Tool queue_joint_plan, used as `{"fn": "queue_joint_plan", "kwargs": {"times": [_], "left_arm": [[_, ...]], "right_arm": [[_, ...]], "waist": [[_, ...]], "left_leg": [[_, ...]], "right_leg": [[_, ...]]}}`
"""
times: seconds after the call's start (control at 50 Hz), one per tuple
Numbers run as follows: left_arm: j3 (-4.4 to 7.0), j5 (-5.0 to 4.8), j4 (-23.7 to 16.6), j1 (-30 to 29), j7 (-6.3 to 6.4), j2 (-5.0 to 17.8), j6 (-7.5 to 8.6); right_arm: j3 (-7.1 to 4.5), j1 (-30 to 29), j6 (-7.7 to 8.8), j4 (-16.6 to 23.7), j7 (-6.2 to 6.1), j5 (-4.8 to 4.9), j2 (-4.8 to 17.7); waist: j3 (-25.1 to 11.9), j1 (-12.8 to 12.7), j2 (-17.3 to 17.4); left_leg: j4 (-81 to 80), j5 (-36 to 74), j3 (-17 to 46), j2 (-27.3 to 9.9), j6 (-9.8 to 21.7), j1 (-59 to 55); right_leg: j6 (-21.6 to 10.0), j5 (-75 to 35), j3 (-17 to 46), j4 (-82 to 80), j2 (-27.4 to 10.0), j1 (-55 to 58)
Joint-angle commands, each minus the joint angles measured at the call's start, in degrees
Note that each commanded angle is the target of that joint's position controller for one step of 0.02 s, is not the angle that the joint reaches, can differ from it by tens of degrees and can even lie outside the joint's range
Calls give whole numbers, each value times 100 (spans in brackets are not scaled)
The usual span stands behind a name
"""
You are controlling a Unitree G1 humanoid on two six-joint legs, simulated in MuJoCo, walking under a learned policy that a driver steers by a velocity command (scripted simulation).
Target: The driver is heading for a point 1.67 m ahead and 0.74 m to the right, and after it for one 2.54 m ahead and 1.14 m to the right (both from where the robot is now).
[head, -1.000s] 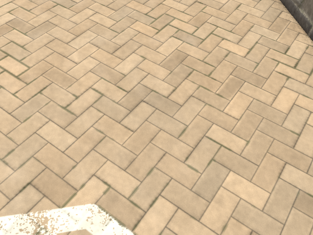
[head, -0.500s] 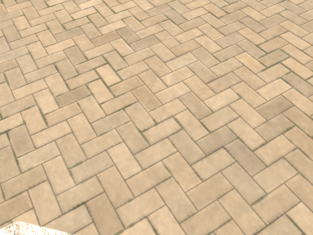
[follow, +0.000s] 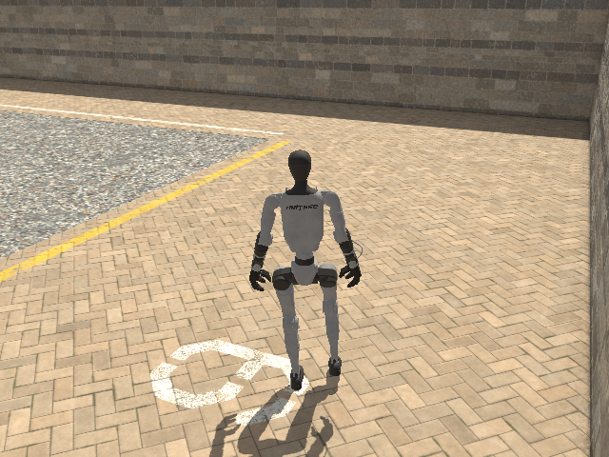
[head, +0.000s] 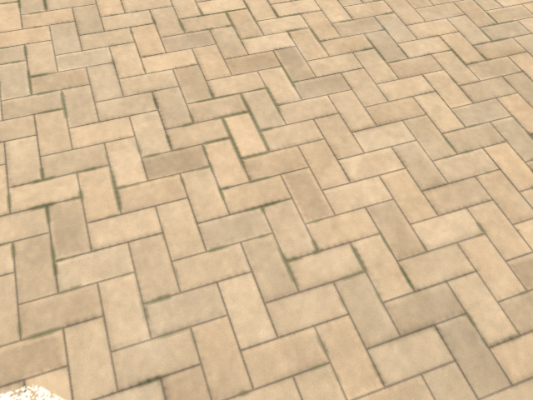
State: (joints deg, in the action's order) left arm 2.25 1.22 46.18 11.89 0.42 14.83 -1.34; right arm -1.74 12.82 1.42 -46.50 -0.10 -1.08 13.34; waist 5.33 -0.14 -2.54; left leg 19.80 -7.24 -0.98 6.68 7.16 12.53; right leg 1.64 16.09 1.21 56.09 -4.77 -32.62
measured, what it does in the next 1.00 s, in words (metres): steps on the spot, turning right: right foot, then left foot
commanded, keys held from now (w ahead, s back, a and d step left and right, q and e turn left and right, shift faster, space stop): e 1.00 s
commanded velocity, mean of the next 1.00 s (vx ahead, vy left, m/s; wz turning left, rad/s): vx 0.02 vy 0.00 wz -0.46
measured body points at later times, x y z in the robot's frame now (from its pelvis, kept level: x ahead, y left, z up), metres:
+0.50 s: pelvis +0.04 -0.05 +0.00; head +0.07 -0.08 +0.45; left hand +0.20 +0.21 -0.11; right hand +0.08 -0.34 -0.13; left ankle +0.04 +0.09 -0.67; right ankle +0.00 -0.12 -0.74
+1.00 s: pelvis +0.05 +0.00 +0.00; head +0.10 +0.01 +0.45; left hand +0.29 +0.20 -0.13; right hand +0.02 -0.30 -0.09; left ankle +0.11 +0.08 -0.74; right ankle -0.05 -0.08 -0.66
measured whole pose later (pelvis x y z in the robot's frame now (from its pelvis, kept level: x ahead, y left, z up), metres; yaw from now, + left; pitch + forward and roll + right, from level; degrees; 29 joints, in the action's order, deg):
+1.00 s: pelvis +0.05 +0.00 +0.00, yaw -33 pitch +0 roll -1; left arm 5.3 0.7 44.7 12.1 -1.7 20.0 -4.4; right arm -1.1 9.9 -1.3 -41.1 -2.4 -1.3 15.0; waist 4.3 -0.8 -3.5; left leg 23.7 -12.1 -2.2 0.1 2.5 11.4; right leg 2.3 24.6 4.4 62.4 4.9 -25.2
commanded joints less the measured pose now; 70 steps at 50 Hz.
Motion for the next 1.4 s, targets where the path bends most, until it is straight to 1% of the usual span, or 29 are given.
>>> {"fn": "queue_joint_plan", "kwargs": {"times": [0.02, 0.1, 0.2, 0.26, 0.3, 0.32, 0.34, 0.36, 0.38, 0.42, 0.46, 0.66, 0.74, 0.78, 0.8, 0.82, 0.84, 0.86, 0.9, 0.94, 1.0, 1.16, 1.22, 1.24, 1.26, 1.28, 1.3, 1.32, 1.4], "left_arm": [[75, -37, 49, 611, -2, 332, -89], [119, -10, -58, 221, -3, 465, -110], [111, -42, -158, 156, 8, 327, -87], [112, -106, -203, 244, 10, 259, -54], [114, -98, -215, 412, -2, 286, 19], [207, -28, -218, 522, 13, 678, 67], [396, 3, -294, 668, 18, 1441, 100], [429, -77, -138, 1139, 15, 1383, 65], [398, -106, -142, 1050, 26, 1209, 39], [324, -125, -298, 283, 72, 922, -51], [320, -146, -384, 155, 57, 877, -68], [467, -40, -410, 426, 16, 1251, -111], [497, -24, -506, 133, -34, 1305, -146], [494, -77, -570, -181, -44, 1289, -156], [461, -135, -616, -323, -32, 1193, -147], [360, -140, -658, -40, -30, 802, -118], [337, -112, -664, 425, 25, 656, -125], [442, 57, -541, 454, 44, 1146, -164], [490, 15, -389, 362, -55, 1135, -219], [460, -25, -358, 414, -200, 1047, -271], [401, -72, -459, 91, -267, 955, -292], [173, -103, -527, -158, -193, 620, -306], [103, -82, -362, 194, -134, 528, -209], [94, -6, -346, 193, -96, 641, -138], [121, 106, -404, 223, -57, 1014, -55], [170, 30, -421, -33, -28, 1347, -22], [104, 28, -387, -79, -25, 1006, 26], [-1, 14, -370, -337, -7, 746, 56], [-100, -36, -178, -393, 87, 615, 106]], "right_arm": [[-64, 78, 106, 157, -56, -48, 586], [-123, 217, -4, 44, -152, -38, 796], [-202, 352, -129, -33, -249, -22, 871], [-267, 257, -182, -47, -277, 0, 965], [-322, 151, -217, -54, -287, 25, 1054], [-311, 124, -194, 34, -273, 18, 958], [-219, 58, -197, 313, -256, 39, 548], [-198, -356, -290, 360, -300, -6, 558], [-204, -272, -338, 329, -264, -23, 609], [-246, -285, -323, 302, -214, 27, 736], [-267, -175, -333, 282, -148, -38, 837], [-181, -618, -369, 660, -154, 54, 804], [-162, -481, -286, 738, -184, 96, 859], [-155, -99, -216, 669, -226, 94, 841], [-170, 127, -159, 617, -274, 48, 894], [-243, 149, -120, 650, -339, -38, 1323], [-320, -288, -161, 837, -305, -8, 1840], [-298, -78, -209, 794, -252, -6, 1583], [-122, -583, -227, 910, -216, 10, 971], [-114, -669, -214, 953, -261, -29, 957], [-161, -240, -188, 842, -255, -29, 1012], [-246, -28, -162, 569, -74, -54, 1205], [-251, -105, -244, 459, -30, 23, 1244], [-231, 45, -252, 389, -25, 33, 1166], [-131, 270, -252, 477, 14, -4, 778], [-38, 68, -319, 604, -47, 56, 519], [-106, -71, -410, 503, -95, 56, 827], [-129, -28, -443, 417, -73, 96, 833], [-140, 340, -423, 25, -44, -13, 781]], "waist": [[-869, -76, 706], [-624, 87, 718], [-563, 179, 645], [-667, 120, 706], [-719, -97, 614], [-831, -95, 157], [-806, -21, -1045], [-804, -432, -913], [-683, -270, -326], [-359, 40, -144], [-650, 57, -255], [-762, -207, -460], [-752, -119, -583], [-730, 149, -551], [-700, 301, -385], [-806, 116, 630], [-751, -157, 1723], [-804, -72, 1242], [-364, -245, 806], [-434, -223, 1179], [-555, 33, 1076], [-704, 174, 1332], [-740, -94, 1177], [-739, -116, 875], [-959, 23, -309], [-638, -1, -1195], [-510, -111, -678], [-397, 41, -549], [-580, 142, -518]], "left_leg": [[-565, 2953, 465, -1628, 222, -113], [-457, 2265, 583, -1932, 420, -546], [27, 2699, 726, -2241, 724, -1051], [422, 3051, 625, -2245, 604, -1219], [949, 2638, 271, -2023, 204, -874], [1673, 1692, -60, -1641, -146, -265], [2768, -1333, -623, -633, -600, 1224], [3846, -3081, -135, -297, -712, 1789], [4369, -2821, 184, -477, -775, 1927], [4281, -2020, 328, -642, -869, 2112], [4207, -1701, 257, -601, -993, 1980], [2823, -1575, 350, -516, -1005, 1495], [2012, -1626, 425, -369, -857, 827], [886, -1110, 422, -323, -779, 59], [-23, -535, 532, -502, -724, -534], [-632, -674, 1636, -1692, -471, -1064], [-749, 382, 3092, -2911, 217, -958], [-546, 743, 2937, -3078, 663, -583], [-498, 720, 1733, -2317, 450, -105], [-381, 1182, 1024, -1887, 304, -350], [-263, 1492, 776, -1972, 421, -865], [76, 1839, 643, -2133, 536, -644], [547, 1908, 498, -2002, 277, -313], [744, 1366, 404, -1896, -57, 84], [1628, -139, -2, -1446, -451, 772], [1763, -2364, -178, -780, -656, 900], [2376, -2465, 187, -916, -688, 705], [2537, -2262, 273, -880, -676, 737], [2470, -1763, 196, -776, -800, 589]], "right_leg": [[-71, -370, 68, -620, 83, 1057], [-140, 117, -1, -958, 231, 811], [-240, 1017, -237, -1316, 354, 787], [-337, 932, -409, -1993, 494, 1128], [-468, -278, -317, -3227, 510, 1854], [-696, -1295, 514, -3600, 17, 2455], [-1429, -4440, 2395, -3501, -1471, 3187], [-2217, -5370, 2580, -3509, -1829, 3220], [-2250, -5075, 2163, -3507, -1529, 3139], [-1742, -4283, 1579, -3583, -814, 2925], [-1583, -4496, 1380, -3514, -531, 3115], [-1497, -3422, 2142, -3365, -418, 2781], [-1325, -3195, 2617, -3238, -314, 2467], [-1023, -2683, 2746, -3081, -97, 2140], [-740, -1958, 2649, -2850, 150, 1755], [-399, -324, 1977, -1939, 671, 1195], [-211, 1899, 798, -926, 1666, 406], [-165, 1969, 633, 180, 1153, 525], [-106, 1246, 578, 792, 934, 602], [45, 856, 355, 1061, 917, 471], [188, 789, 199, 759, 857, 279], [-71, 1139, -165, -1428, 794, 1481], [-263, -18, -367, -3235, 813, 2411], [-331, -734, -10, -4020, 619, 2943], [-511, -924, 1513, -4458, -632, 3574], [-1260, -2261, 2235, -4249, -1529, 2587], [-1545, -2209, 2039, -4194, -1414, 2389], [-1495, -2141, 1680, -4202, -1152, 2323], [-1201, -3261, 933, -3885, -574, 2746]]}}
